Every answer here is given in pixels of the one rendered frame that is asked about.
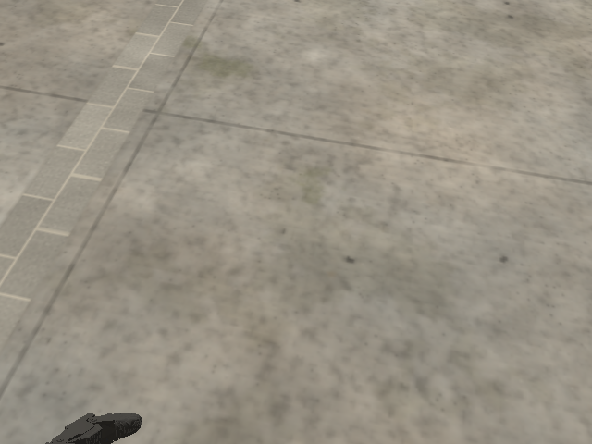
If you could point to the robot left hand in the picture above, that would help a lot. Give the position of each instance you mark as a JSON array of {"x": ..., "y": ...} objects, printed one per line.
[{"x": 91, "y": 429}]

